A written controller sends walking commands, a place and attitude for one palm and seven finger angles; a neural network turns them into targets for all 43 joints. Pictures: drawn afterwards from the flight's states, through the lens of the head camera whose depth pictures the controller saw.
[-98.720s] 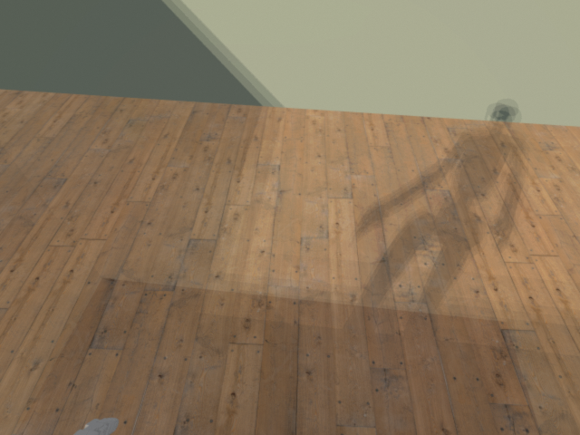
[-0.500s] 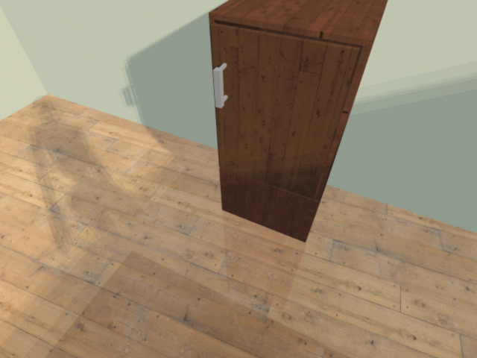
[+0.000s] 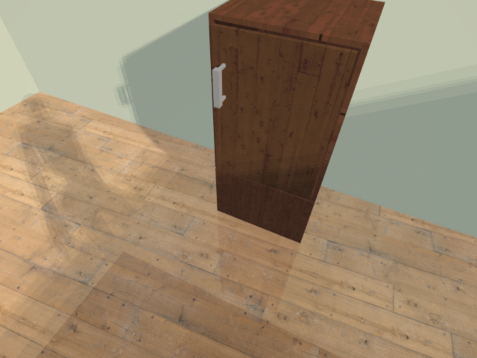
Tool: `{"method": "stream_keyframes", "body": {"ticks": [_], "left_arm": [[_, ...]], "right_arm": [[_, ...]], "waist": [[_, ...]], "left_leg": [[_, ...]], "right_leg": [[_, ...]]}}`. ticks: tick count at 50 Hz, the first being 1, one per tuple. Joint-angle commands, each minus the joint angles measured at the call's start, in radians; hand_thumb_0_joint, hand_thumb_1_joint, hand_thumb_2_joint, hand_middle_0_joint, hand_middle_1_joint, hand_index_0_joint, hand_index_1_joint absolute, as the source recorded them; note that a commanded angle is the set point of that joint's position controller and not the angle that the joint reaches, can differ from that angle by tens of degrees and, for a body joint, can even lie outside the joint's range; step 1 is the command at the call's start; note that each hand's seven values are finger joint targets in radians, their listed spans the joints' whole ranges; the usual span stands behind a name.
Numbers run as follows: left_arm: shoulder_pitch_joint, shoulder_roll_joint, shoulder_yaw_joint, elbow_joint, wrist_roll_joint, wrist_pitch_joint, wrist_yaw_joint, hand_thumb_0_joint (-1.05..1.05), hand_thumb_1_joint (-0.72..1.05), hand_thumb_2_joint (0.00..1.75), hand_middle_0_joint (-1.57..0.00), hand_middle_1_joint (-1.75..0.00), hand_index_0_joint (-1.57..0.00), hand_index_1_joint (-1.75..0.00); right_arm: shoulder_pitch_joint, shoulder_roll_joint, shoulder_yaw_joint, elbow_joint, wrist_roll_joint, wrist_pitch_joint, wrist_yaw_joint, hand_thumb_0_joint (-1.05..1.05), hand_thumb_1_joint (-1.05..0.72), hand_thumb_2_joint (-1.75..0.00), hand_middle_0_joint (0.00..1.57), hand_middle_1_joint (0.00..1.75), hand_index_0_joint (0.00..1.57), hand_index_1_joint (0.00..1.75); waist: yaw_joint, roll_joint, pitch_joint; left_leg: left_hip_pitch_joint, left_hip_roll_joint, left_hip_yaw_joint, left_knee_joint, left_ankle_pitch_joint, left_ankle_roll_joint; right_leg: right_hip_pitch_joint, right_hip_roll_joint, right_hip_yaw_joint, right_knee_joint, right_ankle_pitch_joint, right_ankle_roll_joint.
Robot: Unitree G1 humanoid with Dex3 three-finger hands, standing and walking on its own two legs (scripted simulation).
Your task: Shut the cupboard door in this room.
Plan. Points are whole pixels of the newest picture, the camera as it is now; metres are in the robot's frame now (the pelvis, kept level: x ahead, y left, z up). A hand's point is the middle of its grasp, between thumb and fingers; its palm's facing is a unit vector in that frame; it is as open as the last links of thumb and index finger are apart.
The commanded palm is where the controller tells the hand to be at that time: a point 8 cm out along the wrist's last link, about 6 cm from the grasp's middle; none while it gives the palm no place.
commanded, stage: look to check the result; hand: left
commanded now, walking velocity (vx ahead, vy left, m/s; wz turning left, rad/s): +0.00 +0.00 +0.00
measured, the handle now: (220, 85) +0.90 +0.10 +0.00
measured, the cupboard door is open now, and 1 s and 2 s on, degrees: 1 1 1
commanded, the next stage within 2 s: walk to a spot facing it in 0.50 s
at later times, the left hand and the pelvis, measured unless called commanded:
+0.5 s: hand out of the picture -0.02 +0.16 -0.18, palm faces +0.03 -0.99 -0.17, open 7.4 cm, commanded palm none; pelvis +0.01 +0.00 +0.00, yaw +0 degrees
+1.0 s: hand out of the picture +0.01 +0.21 -0.20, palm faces +0.22 -0.95 -0.21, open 7.4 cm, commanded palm none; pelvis +0.01 +0.01 -0.02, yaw +12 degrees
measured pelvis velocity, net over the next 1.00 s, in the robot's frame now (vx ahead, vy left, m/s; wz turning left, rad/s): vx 0.01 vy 0.01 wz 0.20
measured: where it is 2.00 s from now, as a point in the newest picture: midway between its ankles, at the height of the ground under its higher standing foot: outside the picture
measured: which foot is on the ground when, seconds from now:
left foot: down 0.00-1.00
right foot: down 0.00-1.00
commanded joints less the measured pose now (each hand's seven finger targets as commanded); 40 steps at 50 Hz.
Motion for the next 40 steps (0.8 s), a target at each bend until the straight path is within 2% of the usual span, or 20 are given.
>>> {"method": "stream_keyframes", "body": {"ticks": [1, 4, 6, 8, 12, 18, 21, 29, 31, 34, 38, 40], "left_arm": [[0.096, 0.088, 0.010, -0.013, -0.004, -0.004, 0.006, 0.00, 0.90, 0.90, -0.20, -0.30, -0.20, -0.30], [0.095, 0.101, 0.010, -0.014, -0.004, -0.007, 0.007, 0.00, 0.90, 0.90, -0.20, -0.30, -0.20, -0.30], [0.088, 0.098, 0.010, -0.015, -0.004, -0.007, 0.007, 0.00, 0.90, 0.90, -0.20, -0.30, -0.20, -0.30], [0.086, 0.100, 0.009, -0.012, -0.004, -0.005, 0.007, 0.00, 0.90, 0.90, -0.20, -0.30, -0.20, -0.30], [0.077, 0.106, 0.008, -0.016, -0.005, -0.006, 0.007, 0.00, 0.90, 0.90, -0.20, -0.30, -0.20, -0.30], [0.072, 0.112, 0.007, -0.017, -0.004, -0.003, 0.005, 0.00, 0.90, 0.90, -0.20, -0.30, -0.20, -0.30], [0.067, 0.115, 0.010, -0.018, -0.004, -0.005, 0.005, 0.00, 0.90, 0.90, -0.20, -0.30, -0.20, -0.30], [0.064, 0.124, 0.010, -0.018, -0.004, -0.009, 0.006, 0.00, 0.90, 0.90, -0.20, -0.30, -0.20, -0.30], [0.058, 0.116, 0.010, -0.017, -0.005, -0.009, 0.005, 0.00, 0.90, 0.90, -0.20, -0.30, -0.20, -0.30], [0.054, 0.134, 0.025, -0.033, -0.004, 0.000, 0.010, 0.00, 0.90, 0.90, -0.20, -0.30, -0.20, -0.30], [0.027, 0.157, 0.053, -0.077, -0.001, 0.012, 0.011, 0.00, 0.90, 0.90, -0.20, -0.30, -0.20, -0.30], [0.010, 0.179, 0.067, -0.101, 0.003, 0.015, 0.011, 0.00, 0.90, 0.90, -0.20, -0.30, -0.20, -0.30]], "right_arm": [[0.073, -0.091, -0.012, -0.024, 0.000, -0.007, -0.003, 0.00, -0.90, -0.90, 0.20, 0.30, 0.20, 0.30], [0.066, -0.103, -0.012, -0.027, 0.004, -0.010, -0.002, 0.00, -0.90, -0.90, 0.20, 0.30, 0.20, 0.30], [0.065, -0.101, -0.010, -0.024, 0.002, -0.012, -0.003, 0.00, -0.90, -0.90, 0.20, 0.30, 0.20, 0.30], [0.061, -0.102, -0.009, -0.022, 0.002, -0.010, -0.002, 0.00, -0.90, -0.90, 0.20, 0.30, 0.20, 0.30], [0.057, -0.107, -0.010, -0.022, 0.003, -0.011, -0.001, 0.00, -0.90, -0.90, 0.20, 0.30, 0.20, 0.30], [0.042, -0.115, -0.011, -0.024, 0.002, -0.009, 0.000, 0.00, -0.90, -0.90, 0.20, 0.30, 0.20, 0.30], [0.038, -0.117, -0.011, -0.025, 0.003, -0.011, 0.000, 0.00, -0.90, -0.90, 0.20, 0.30, 0.20, 0.30], [0.025, -0.128, -0.012, -0.025, 0.005, -0.012, 0.000, 0.00, -0.90, -0.90, 0.20, 0.30, 0.20, 0.30], [0.027, -0.122, -0.010, -0.021, 0.003, -0.015, -0.001, 0.00, -0.90, -0.90, 0.20, 0.30, 0.20, 0.30], [0.016, -0.127, -0.015, -0.038, 0.006, -0.005, 0.003, 0.00, -0.90, -0.90, 0.20, 0.30, 0.20, 0.30], [-0.016, -0.147, -0.035, -0.075, 0.001, 0.010, 0.008, 0.00, -0.90, -0.90, 0.20, 0.30, 0.20, 0.30], [-0.028, -0.152, -0.044, -0.099, -0.001, 0.018, 0.013, 0.00, -0.90, -0.90, 0.20, 0.30, 0.20, 0.30]], "waist": [[0.006, 0.019, 0.104], [0.011, -0.009, 0.095], [0.006, 0.007, 0.086], [0.007, -0.002, 0.109], [0.006, -0.004, 0.097], [0.007, 0.009, 0.111], [0.007, -0.003, 0.087], [0.009, -0.008, 0.082], [0.007, 0.009, 0.070], [0.012, 0.002, 0.093], [0.017, 0.012, 0.085], [0.017, -0.032, 0.076]], "left_leg": [[-0.005, 0.100, -0.129, -0.109, -0.062, 0.013], [0.008, 0.105, -0.127, -0.103, -0.018, 0.014], [0.014, 0.107, -0.127, -0.108, -0.009, 0.015], [0.007, 0.105, -0.127, -0.116, -0.034, 0.013], [0.019, 0.106, -0.127, -0.114, -0.007, 0.014], [0.018, 0.105, -0.130, -0.128, -0.047, 0.012], [0.034, 0.107, -0.128, -0.124, -0.022, 0.013], [0.051, 0.105, -0.120, -0.108, 0.035, 0.012], [0.057, 0.105, -0.121, -0.109, 0.051, 0.012], [0.001, 0.098, -0.135, -0.066, 0.087, 0.012], [-0.101, 0.095, -0.184, -0.020, 0.046, 0.022], [-0.153, 0.069, -0.177, 0.044, 0.016, 0.014]], "right_leg": [[-0.098, -0.103, 0.113, -0.106, -0.014, -0.027], [-0.085, -0.104, 0.113, -0.104, 0.016, -0.024], [-0.078, -0.105, 0.114, -0.102, 0.024, -0.024], [-0.088, -0.105, 0.112, -0.107, 0.009, -0.022], [-0.078, -0.106, 0.114, -0.106, 0.025, -0.021], [-0.091, -0.106, 0.112, -0.108, 0.006, -0.019], [-0.078, -0.107, 0.112, -0.107, 0.022, -0.019], [-0.070, -0.110, 0.111, -0.115, 0.045, -0.018], [-0.058, -0.111, 0.111, -0.110, 0.060, -0.018], [-0.049, -0.123, 0.078, -0.068, 0.056, -0.014], [-0.035, -0.149, 0.055, -0.020, 0.006, -0.027], [-0.023, -0.192, 0.071, -0.027, -0.019, -0.052]]}}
